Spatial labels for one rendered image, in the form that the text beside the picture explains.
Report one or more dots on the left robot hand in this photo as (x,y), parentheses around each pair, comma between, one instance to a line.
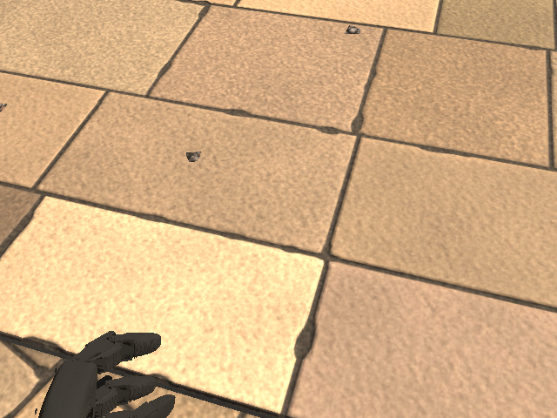
(75,391)

